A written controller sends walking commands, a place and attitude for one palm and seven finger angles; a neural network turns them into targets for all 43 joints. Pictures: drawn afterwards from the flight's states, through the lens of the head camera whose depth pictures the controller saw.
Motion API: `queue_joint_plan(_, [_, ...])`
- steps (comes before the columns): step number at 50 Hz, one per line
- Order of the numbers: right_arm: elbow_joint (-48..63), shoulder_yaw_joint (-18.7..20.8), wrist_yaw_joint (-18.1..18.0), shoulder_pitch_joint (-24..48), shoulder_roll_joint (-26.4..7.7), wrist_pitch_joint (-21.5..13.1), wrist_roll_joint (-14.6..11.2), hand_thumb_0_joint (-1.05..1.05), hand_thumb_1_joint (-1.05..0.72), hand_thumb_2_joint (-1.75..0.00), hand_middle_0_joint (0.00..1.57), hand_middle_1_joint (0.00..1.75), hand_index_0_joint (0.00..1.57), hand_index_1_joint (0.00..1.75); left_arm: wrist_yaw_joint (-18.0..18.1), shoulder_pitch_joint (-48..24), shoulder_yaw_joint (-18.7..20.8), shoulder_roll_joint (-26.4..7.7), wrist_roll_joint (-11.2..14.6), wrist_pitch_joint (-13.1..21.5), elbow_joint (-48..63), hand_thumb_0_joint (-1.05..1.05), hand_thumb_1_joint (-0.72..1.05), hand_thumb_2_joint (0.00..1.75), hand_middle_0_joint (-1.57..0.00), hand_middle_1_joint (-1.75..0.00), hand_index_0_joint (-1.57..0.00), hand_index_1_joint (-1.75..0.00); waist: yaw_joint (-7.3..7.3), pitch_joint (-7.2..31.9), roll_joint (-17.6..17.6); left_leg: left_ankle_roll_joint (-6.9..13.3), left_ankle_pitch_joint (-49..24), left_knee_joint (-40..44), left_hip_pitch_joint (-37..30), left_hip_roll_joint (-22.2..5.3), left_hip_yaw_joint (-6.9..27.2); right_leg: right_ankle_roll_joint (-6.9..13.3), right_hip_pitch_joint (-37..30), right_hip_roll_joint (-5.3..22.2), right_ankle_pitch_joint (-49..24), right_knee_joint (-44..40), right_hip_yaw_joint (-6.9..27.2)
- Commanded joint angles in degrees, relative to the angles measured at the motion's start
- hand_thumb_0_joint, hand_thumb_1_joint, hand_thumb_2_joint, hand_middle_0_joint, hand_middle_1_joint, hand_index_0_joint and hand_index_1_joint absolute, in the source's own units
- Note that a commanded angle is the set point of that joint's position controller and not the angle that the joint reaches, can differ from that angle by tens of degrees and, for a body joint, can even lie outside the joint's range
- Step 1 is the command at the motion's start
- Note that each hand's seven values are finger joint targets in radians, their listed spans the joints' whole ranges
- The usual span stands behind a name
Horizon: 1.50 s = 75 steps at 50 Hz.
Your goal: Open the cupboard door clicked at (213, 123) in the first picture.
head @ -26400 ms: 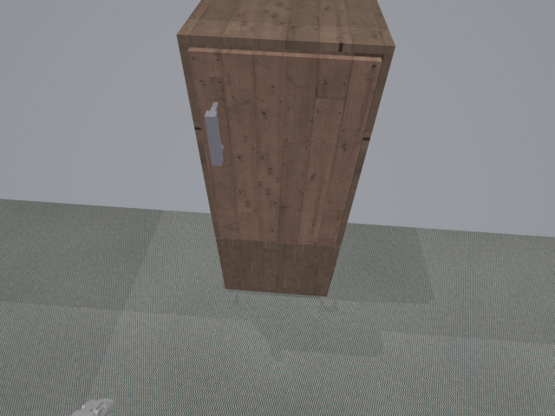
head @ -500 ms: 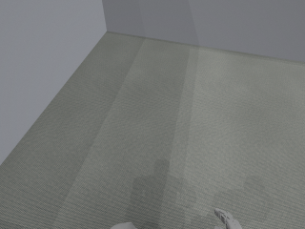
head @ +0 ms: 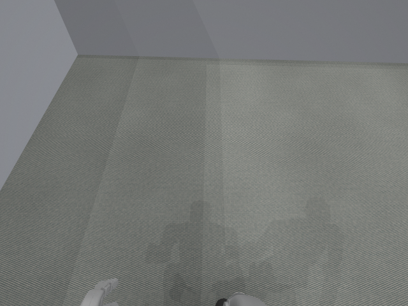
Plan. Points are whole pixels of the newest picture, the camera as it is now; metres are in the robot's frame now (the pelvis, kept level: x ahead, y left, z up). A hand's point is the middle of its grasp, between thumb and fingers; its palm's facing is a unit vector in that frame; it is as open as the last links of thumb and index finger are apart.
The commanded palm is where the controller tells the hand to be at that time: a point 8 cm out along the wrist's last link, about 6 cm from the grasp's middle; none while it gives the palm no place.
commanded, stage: turn to face it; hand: left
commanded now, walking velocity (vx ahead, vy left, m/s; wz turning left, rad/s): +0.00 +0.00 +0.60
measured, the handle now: out of the picture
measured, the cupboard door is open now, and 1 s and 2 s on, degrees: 50 50 50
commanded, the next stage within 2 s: none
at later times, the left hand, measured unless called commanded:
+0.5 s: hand out of the picture +0.11 +0.24 -0.18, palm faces +0.29 -0.94 -0.20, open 7.3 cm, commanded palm none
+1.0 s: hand out of the picture +0.10 +0.18 -0.13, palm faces +0.54 -0.80 -0.26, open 7.4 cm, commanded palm none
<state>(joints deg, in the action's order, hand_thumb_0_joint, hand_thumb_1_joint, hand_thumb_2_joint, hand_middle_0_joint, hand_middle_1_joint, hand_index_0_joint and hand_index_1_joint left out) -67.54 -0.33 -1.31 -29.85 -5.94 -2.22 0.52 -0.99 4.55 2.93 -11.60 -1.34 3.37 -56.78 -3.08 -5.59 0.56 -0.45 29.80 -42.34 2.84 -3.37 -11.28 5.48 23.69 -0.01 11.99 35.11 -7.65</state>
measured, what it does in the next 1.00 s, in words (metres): walks ahead, turning left: left foot, then right foot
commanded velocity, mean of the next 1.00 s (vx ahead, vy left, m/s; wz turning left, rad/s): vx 0.00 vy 0.00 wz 0.60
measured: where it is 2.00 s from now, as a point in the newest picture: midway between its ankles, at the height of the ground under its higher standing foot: outside the picture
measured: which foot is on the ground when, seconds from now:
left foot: up 0.00-0.42, down 0.44-0.82, up 0.84-1.00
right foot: down 0.00-0.44, up 0.46-0.80, down 0.82-1.00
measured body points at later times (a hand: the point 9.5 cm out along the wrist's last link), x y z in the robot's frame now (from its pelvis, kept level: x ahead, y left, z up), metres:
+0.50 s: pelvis +0.10 +0.03 +0.00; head +0.13 +0.07 +0.44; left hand +0.10 +0.29 -0.17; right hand +0.26 -0.21 -0.13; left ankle +0.12 +0.14 -0.72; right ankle +0.07 -0.09 -0.68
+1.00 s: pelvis +0.14 -0.02 +0.02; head +0.19 -0.01 +0.47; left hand +0.07 +0.23 -0.11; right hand +0.36 -0.20 -0.13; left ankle +0.06 +0.09 -0.64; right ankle +0.18 -0.13 -0.72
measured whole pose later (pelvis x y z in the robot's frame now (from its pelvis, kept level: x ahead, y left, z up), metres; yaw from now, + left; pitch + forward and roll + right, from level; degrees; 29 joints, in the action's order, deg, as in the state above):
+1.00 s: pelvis +0.14 -0.02 +0.02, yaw +34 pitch +1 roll +2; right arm -53.1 5.0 1.9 -8.2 -15.0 4.6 1.0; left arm 1.0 11.5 2.1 -10.7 -1.4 -1.0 -51.1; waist -1.4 -5.2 -0.4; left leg -4.1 24.1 -63.0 30.4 -0.8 -2.2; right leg -0.6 11.9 6.3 18.1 29.8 -7.7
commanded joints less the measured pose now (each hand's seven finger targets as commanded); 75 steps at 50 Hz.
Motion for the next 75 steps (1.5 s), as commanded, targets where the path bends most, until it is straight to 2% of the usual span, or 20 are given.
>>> queue_joint_plan(1, [5.82,2.01,-0.81,2.74,-5.31,-0.23,-1.24,0.0,-0.9,-0.9,0.2,0.3,0.2,0.3,2.79,17.24,1.03,-8.47,1.05,0.04,-2.54,0.0,0.9,0.9,-0.2,-0.3,-0.2,-0.3,7.22,12.8,5.3,0.16,1.71,-33.43,27.34,-1.27,12.56,10.33,-29.27,25.25,-44.0,-12.78,21.42])
queue_joint_plan(7, [5.1,2.29,0.5,2.45,-2.4,3.58,-0.03,0.0,-0.9,-0.9,0.2,0.3,0.2,0.3,2.67,7.55,-0.26,-3.35,0.82,0.38,0.26,0.0,0.9,0.9,-0.2,-0.3,-0.2,-0.3,-0.24,5.85,4.5,-2.5,-9.99,-22.24,22.09,-3.13,9.16,2.3,-9.37,17.39,-35.1,-18.12,1.12])
queue_joint_plan(17, [14.55,3.61,2.37,18.6,-6.83,3.87,0.53,0.0,-0.9,-0.9,0.2,0.3,0.2,0.3,2.49,7.13,2.52,-8.1,-0.2,-1.66,3.43,0.0,0.9,0.9,-0.2,-0.3,-0.2,-0.3,3.06,3.64,8.15,-2.27,-9.1,-1.59,23.41,-1.99,3.9,1.2,-15.36,21.38,-25.71,-10.9,-2.26])
queue_joint_plan(19, [15.05,4.06,2.4,16.22,-9.09,3.69,0.84,0.0,-0.9,-0.9,0.2,0.3,0.2,0.3,2.32,6.94,2.84,-9.44,0.06,-1.93,3.98,0.0,0.9,0.9,-0.2,-0.3,-0.2,-0.3,1.27,5.75,5.34,-1.43,-13.49,5.4,17.1,-0.3,3.13,-0.75,-15.22,20.84,-25.88,-3.64,-3.89])
queue_joint_plan(20, [14.43,4.73,2.42,11.97,-11.32,3.45,1.06,0.0,-0.9,-0.9,0.2,0.3,0.2,0.3,2.19,6.63,2.71,-9.12,0.31,-2.17,4.27,0.0,0.9,0.9,-0.2,-0.3,-0.2,-0.3,-0.96,8.63,0.27,-0.62,-21.17,11.36,9.15,-0.18,4.84,-2.95,-12.02,19.07,-21.21,5.12,-5.32])
queue_joint_plan(22, [14.35,6.83,1.22,5.69,-22.13,2.71,1.26,0.0,-0.9,-0.9,0.2,0.3,0.2,0.3,1.88,3.27,1.47,-4.82,0.99,-3.11,9.44,0.0,0.9,0.9,-0.2,-0.3,-0.2,-0.3,-3.67,12.55,-22.68,14.32,-59.94,21.17,0.12,-23.67,39.4,-9.98,8.97,4.8,29.54,31.23,-0.67])
queue_joint_plan(23, [14.15,6.8,0.81,6.27,-22.45,3.01,1.03,0.0,-0.9,-0.9,0.2,0.3,0.2,0.3,2.12,1.75,1.63,-6.66,0.32,-3.83,10.39,0.0,0.9,0.9,-0.2,-0.3,-0.2,-0.3,-2.83,13.75,-12.72,16.04,-49.71,20.86,0.93,-24.42,36.4,-8.74,9.29,5.77,27.21,35.58,6.72])
queue_joint_plan(26, [18.12,6.02,0.19,17.18,-19.08,2.67,1.16,0.0,-0.9,-0.9,0.2,0.3,0.2,0.3,1.58,2.28,2.41,-6.45,-0.02,-4.46,8.51,0.0,0.9,0.9,-0.2,-0.3,-0.2,-0.3,1.16,8.4,-11.68,10.36,-26.45,24.01,11.69,-15.22,29.14,-9.53,9.78,6.02,15.21,35.82,8.09])
queue_joint_plan(30, [18.61,5.96,0.16,18.25,-18.73,2.21,0.81,0.0,-0.9,-0.9,0.2,0.3,0.2,0.3,1.17,5.68,2.17,-5.6,0.27,-4.73,7.38,0.0,0.9,0.9,-0.2,-0.3,-0.2,-0.3,2.51,11.16,-7.87,8.56,-31.34,22.57,7.75,-10.37,23.17,-10.31,7.28,4.44,10.72,27.8,7.41])
queue_joint_plan(36, [18.84,7.2,0.82,18.62,-19.61,3.36,1.08,0.0,-0.9,-0.9,0.2,0.3,0.2,0.3,1.67,4.58,1.5,-5.33,0.73,-4.5,9.35,0.0,0.9,0.9,-0.2,-0.3,-0.2,-0.3,1.55,11.25,-10.0,9.17,-31.08,20.59,10.35,-9.43,27.74,-9.87,-1.96,1.24,13.75,8.81,5.8])
queue_joint_plan(39, [20.18,7.42,1.06,22.28,-18.49,3.92,0.32,0.0,-0.9,-0.9,0.2,0.3,0.2,0.3,2.05,11.27,2.15,-7.44,0.79,-3.63,7.91,0.0,0.9,0.9,-0.2,-0.3,-0.2,-0.3,5.04,11.66,-6.3,5.38,-25.68,15.22,18.72,-4.81,26.55,-9.17,-16.33,1.14,2.34,-9.89,5.12])
queue_joint_plan(41, [22.79,6.55,1.81,24.7,-12.06,3.93,-0.11,0.0,-0.9,-0.9,0.2,0.3,0.2,0.3,2.87,13.18,3.82,-16.68,-0.69,-2.98,8.27,0.0,0.9,0.9,-0.2,-0.3,-0.2,-0.3,7.23,8.5,20.13,-2.63,4.35,-9.71,36.23,7.86,11.31,0.56,-22.1,27.19,-1.94,-21.74,30.33])
queue_joint_plan(43, [20.98,6.94,2.47,22.73,-14.48,4.78,0.52,0.0,-0.9,-0.9,0.2,0.3,0.2,0.3,3.17,7.17,2.35,-12.27,-0.2,-2.71,9.81,0.0,0.9,0.9,-0.2,-0.3,-0.2,-0.3,3.36,5.63,11.6,-1.92,-0.35,-26.91,32.97,2.88,15.67,3.06,-11.65,24.51,-5.72,-19.43,21.27])
queue_joint_plan(46, [19.24,6.38,3.15,22.26,-12.66,5.62,0.47,0.0,-0.9,-0.9,0.2,0.3,0.2,0.3,3.0,3.38,1.51,-9.41,0.08,-2.78,10.78,0.0,0.9,0.9,-0.2,-0.3,-0.2,-0.3,1.31,4.04,13.01,-3.81,-6.08,-27.81,32.9,1.12,11.34,-0.15,-13.33,17.77,-17.82,-15.31,8.33])
queue_joint_plan(53, [21.05,4.71,3.42,28.58,-10.59,4.67,-0.08,0.0,-0.9,-0.9,0.2,0.3,0.2,0.3,2.81,12.51,2.94,-13.31,-0.41,-2.71,8.22,0.0,0.9,0.9,-0.2,-0.3,-0.2,-0.3,6.22,7.16,11.19,-3.39,-4.1,-2.24,24.81,2.61,4.45,0.11,-23.43,20.35,-35.42,-7.94,3.73])
queue_joint_plan(57, [19.33,5.65,3.04,20.15,-14.04,3.79,0.26,0.0,-0.9,-0.9,0.2,0.3,0.2,0.3,2.18,9.7,3.33,-13.6,0.38,-2.9,8.71,0.0,0.9,0.9,-0.2,-0.3,-0.2,-0.3,1.03,11.3,6.84,-1.24,-19.2,15.77,7.2,3.2,4.57,-4.63,-15.79,19.16,-29.34,4.71,-1.4])
queue_joint_plan(59, [17.86,8.49,2.01,10.87,-25.46,3.2,0.64,0.0,-0.9,-0.9,0.2,0.3,0.2,0.3,1.6,5.35,1.4,-6.64,0.94,-3.5,12.96,0.0,0.9,0.9,-0.2,-0.3,-0.2,-0.3,-4.06,16.18,-20.08,12.76,-60.49,19.33,-8.25,-21.23,36.95,-11.31,10.29,6.53,26.95,28.6,-0.65])
queue_joint_plan(60, [16.6,8.09,1.69,9.31,-24.76,3.69,0.41,0.0,-0.9,-0.9,0.2,0.3,0.2,0.3,2.12,2.07,1.34,-8.46,0.36,-4.4,14.04,0.0,0.9,0.9,-0.2,-0.3,-0.2,-0.3,-3.84,14.86,-11.6,14.99,-60.69,17.67,-6.62,-22.35,33.06,-10.13,11.6,7.79,26.12,32.38,6.45])
queue_joint_plan(65, [20.07,6.41,0.53,21.88,-19.64,3.13,0.83,0.0,-0.9,-0.9,0.2,0.3,0.2,0.3,1.3,4.94,2.16,-7.66,0.13,-5.36,9.87,0.0,0.9,0.9,-0.2,-0.3,-0.2,-0.3,2.33,7.54,-9.64,8.94,-31.92,22.61,8.64,-10.16,23.9,-10.45,7.27,6.08,11.91,30.22,7.91])
queue_joint_plan(75, [20.31,7.41,1.09,22.46,-20.0,3.97,0.92,0.0,-0.9,-0.9,0.2,0.3,0.2,0.3,1.63,6.95,1.8,-7.03,0.68,-4.48,10.51,0.0,0.9,0.9,-0.2,-0.3,-0.2,-0.3,3.41,8.15,-9.83,8.51,-27.82,19.49,14.74,-7.32,29.65,-9.49,-7.93,0.27,9.06,3.02,5.58])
